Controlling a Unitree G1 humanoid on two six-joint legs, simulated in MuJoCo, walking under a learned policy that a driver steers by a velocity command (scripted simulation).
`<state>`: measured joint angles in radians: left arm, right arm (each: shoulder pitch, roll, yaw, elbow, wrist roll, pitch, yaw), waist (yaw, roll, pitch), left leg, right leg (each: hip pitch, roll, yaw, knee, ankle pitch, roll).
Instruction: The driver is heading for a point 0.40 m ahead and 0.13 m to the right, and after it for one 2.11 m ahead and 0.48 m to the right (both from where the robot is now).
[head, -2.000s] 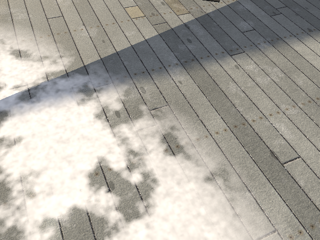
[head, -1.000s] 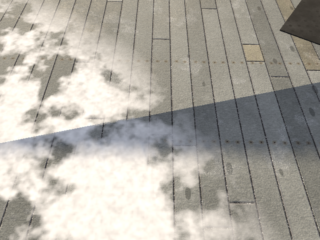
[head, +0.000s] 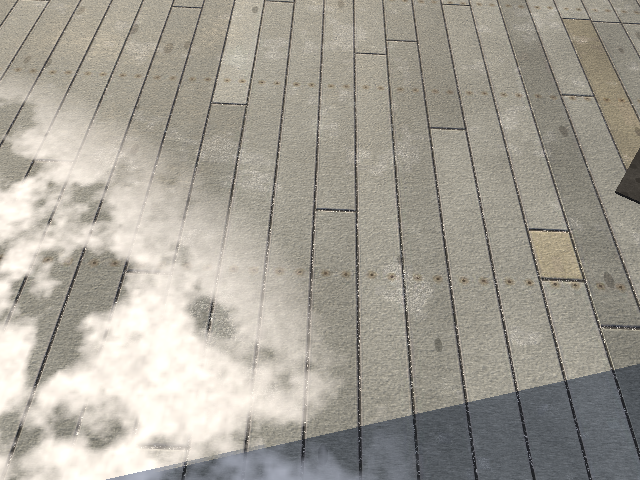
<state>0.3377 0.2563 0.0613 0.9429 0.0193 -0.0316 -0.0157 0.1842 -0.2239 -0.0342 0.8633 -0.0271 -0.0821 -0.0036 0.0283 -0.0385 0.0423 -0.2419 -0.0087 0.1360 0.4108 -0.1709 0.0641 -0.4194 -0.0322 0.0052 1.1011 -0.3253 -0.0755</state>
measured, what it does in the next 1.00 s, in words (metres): walks ahead, turning right: right foot, then left foot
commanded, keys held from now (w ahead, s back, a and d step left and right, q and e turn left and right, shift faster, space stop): w+e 0.32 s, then e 0.26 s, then no key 0.42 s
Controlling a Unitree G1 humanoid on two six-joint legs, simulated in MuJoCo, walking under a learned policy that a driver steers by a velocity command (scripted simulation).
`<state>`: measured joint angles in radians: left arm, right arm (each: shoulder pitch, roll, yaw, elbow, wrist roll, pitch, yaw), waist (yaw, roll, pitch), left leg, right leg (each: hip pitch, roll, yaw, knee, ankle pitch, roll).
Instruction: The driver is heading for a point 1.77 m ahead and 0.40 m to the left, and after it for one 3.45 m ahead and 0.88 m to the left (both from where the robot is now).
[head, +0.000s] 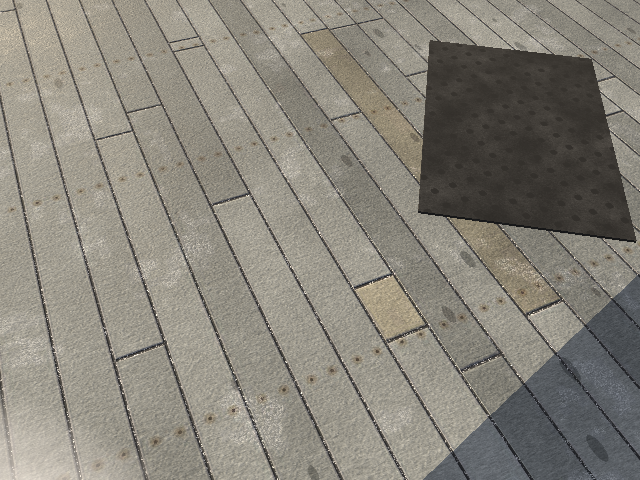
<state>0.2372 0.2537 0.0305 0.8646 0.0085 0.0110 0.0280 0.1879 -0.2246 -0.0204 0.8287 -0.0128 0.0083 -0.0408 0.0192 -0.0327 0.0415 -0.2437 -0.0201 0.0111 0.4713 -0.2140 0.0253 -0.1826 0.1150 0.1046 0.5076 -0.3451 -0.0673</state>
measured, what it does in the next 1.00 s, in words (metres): stands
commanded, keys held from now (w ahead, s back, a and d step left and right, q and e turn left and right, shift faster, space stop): no key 0.90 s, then w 0.10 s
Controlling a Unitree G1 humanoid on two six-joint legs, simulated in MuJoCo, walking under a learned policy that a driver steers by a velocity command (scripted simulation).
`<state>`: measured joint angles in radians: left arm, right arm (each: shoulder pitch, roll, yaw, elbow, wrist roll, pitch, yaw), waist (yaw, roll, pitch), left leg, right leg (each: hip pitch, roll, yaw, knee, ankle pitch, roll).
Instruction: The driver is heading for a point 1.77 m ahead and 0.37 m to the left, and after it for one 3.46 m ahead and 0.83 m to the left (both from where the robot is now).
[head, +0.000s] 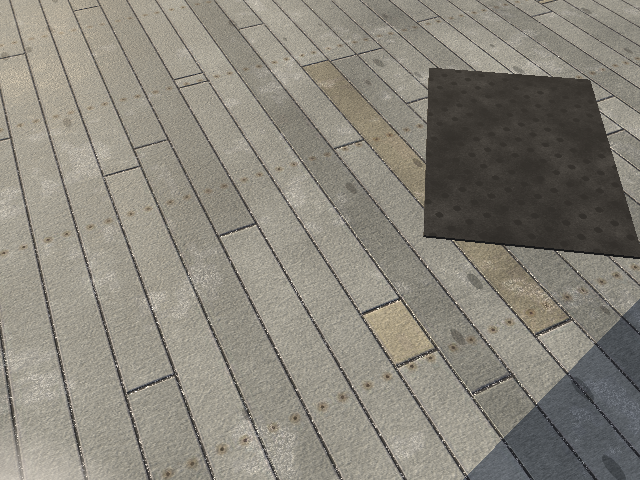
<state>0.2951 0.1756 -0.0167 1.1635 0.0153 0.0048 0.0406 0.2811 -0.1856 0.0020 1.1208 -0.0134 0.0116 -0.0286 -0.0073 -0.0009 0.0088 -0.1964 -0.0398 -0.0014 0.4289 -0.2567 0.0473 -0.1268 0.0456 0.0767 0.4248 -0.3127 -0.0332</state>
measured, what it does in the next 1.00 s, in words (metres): walks ahead, turning left: left foot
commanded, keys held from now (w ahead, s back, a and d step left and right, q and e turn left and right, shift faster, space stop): w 0.34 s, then w+q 0.66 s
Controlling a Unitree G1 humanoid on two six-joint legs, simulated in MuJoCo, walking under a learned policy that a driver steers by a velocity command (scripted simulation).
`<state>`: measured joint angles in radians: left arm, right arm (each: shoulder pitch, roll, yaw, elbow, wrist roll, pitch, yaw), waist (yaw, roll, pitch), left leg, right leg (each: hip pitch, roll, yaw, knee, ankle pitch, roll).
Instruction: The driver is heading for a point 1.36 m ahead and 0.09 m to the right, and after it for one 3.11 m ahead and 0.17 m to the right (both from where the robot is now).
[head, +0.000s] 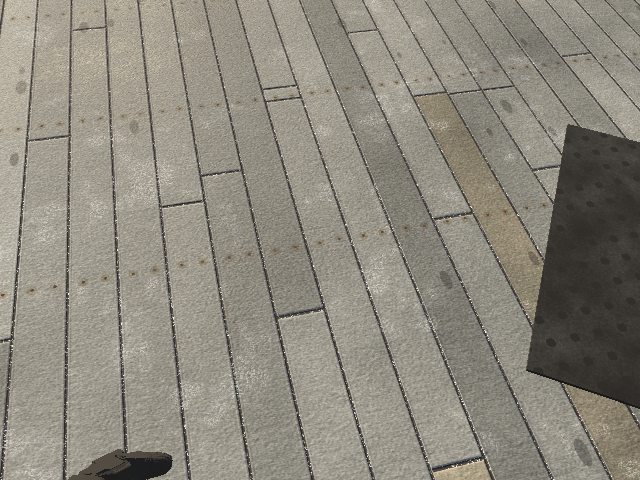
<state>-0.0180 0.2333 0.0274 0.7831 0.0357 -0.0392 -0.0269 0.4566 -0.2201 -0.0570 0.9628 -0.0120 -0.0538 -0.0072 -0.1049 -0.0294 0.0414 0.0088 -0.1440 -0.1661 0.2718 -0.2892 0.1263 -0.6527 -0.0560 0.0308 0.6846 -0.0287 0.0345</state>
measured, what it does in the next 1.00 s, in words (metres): walks ahead: right foot, then left foot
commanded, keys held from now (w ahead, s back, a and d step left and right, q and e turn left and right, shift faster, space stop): w+q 0.04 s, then w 0.60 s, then w+e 0.36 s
